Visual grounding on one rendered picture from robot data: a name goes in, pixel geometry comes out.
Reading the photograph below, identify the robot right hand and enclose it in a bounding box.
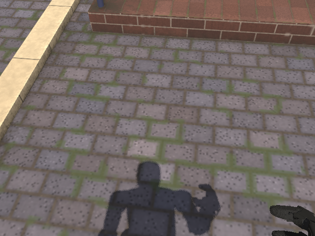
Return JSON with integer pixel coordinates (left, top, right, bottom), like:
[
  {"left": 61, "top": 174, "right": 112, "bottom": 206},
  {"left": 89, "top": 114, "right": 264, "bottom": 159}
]
[{"left": 270, "top": 205, "right": 315, "bottom": 236}]

